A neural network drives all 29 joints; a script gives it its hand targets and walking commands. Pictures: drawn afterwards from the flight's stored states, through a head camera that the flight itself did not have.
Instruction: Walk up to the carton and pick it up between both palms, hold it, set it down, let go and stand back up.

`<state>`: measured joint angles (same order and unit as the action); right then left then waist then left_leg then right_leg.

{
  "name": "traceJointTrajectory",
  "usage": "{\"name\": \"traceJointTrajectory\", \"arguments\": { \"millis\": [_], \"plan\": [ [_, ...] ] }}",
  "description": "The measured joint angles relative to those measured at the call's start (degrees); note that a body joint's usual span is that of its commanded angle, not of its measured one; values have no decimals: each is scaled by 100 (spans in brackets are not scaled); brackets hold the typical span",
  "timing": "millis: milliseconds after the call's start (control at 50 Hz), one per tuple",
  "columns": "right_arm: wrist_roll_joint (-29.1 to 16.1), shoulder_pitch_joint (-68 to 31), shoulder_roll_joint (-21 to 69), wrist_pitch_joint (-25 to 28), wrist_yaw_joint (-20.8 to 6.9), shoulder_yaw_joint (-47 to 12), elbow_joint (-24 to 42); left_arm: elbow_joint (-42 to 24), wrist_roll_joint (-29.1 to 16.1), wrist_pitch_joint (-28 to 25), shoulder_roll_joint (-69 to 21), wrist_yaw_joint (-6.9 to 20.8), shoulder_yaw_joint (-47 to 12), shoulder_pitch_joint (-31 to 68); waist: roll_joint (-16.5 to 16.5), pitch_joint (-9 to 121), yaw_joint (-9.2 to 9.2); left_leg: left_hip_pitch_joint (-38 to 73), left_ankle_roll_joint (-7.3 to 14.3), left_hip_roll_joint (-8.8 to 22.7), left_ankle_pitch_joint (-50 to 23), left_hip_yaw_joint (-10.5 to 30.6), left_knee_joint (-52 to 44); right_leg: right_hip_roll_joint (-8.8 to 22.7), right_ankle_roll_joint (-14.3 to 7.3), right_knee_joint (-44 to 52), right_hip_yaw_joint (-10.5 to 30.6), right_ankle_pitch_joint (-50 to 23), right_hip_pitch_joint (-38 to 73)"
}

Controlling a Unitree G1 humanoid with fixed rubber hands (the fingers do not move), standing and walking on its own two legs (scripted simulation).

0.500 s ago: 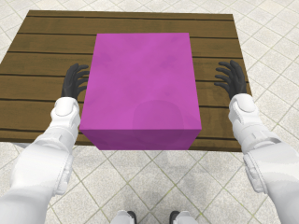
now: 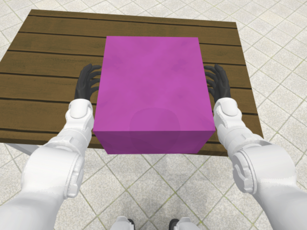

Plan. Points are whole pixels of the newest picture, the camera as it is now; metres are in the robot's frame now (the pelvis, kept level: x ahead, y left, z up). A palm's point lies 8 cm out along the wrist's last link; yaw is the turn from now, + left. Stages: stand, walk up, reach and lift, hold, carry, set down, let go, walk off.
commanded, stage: reach and lift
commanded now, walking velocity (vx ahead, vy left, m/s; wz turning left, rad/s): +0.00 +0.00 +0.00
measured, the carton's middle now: (152, 95) +0.50 +0.01 -0.01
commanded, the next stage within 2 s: none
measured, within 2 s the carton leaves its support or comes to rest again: neither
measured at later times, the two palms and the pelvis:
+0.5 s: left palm (86, 96) +0.46 +0.18 +0.04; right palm (222, 95) +0.47 -0.17 +0.03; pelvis +0.00 +0.00 +0.00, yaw +0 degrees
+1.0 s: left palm (87, 99) +0.46 +0.18 +0.03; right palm (223, 99) +0.46 -0.17 +0.03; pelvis +0.03 +0.00 +0.03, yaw +1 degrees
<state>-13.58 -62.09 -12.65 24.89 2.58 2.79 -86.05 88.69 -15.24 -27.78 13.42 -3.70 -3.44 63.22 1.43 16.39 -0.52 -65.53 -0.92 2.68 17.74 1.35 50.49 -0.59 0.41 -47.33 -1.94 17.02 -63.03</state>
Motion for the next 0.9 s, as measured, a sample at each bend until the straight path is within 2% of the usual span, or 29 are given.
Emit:
{"name": "traceJointTrajectory", "arguments": {
  "millis": [200, 440, 500, 540, 640, 680, 780, 900],
  "plan": [
    [116, 23, -16, -78, -93, 121, -30, 151, 40, -33, -75, -180, -17, 24, -5, 1, 46, 81, 18, 5, -16, -11, -54, -7, 18, 99, 13, -50, 93],
    [301, 31, -4, -59, -49, 248, 40, 221, 86, -100, -84, -136, 82, 5, 98, -60, -4, 159, 1, -9, -14, -4, -94, 6, 2, 92, 5, -22, 150],
    [581, 69, 27, -10, -26, 502, 104, 214, 303, -136, -83, -85, 391, -17, 120, -128, 0, 233, -6, -16, -37, 7, -153, 12, -8, 135, -8, -32, 220],
    [918, 101, 64, 42, -17, 777, 168, 264, 492, -217, -78, -33, 672, -17, 128, -205, 14, 315, -8, -24, -63, 9, -219, 20, -13, 185, -13, -47, 297],
    [2183, 295, 229, 275, -12, 1845, 443, 527, 1035, -616, -61, 121, 1460, -21, 173, -483, 101, 647, -6, -64, -163, 35, -496, 61, -16, 435, -54, -113, 637],
    [2536, 453, 316, 375, -30, 2158, 598, 553, 1207, -754, -74, 143, 1677, -108, 185, -533, 122, 775, -3, -73, -186, 25, -609, 71, -12, 541, -52, -133, 762],
    [2937, 739, 463, 612, -81, 2559, 797, 487, 1484, -978, -131, 195, 1956, -371, 228, -606, 136, 1071, 17, -80, -201, -16, -848, 84, 9, 792, -31, -164, 1055],
    [3058, 931, 480, 862, -95, 2646, 719, 414, 1581, -1148, -228, 194, 2082, -626, 224, -648, 100, 1383, 31, -55, -196, -72, -1077, 67, 24, 1074, 1, -206, 1371]
  ]
}}
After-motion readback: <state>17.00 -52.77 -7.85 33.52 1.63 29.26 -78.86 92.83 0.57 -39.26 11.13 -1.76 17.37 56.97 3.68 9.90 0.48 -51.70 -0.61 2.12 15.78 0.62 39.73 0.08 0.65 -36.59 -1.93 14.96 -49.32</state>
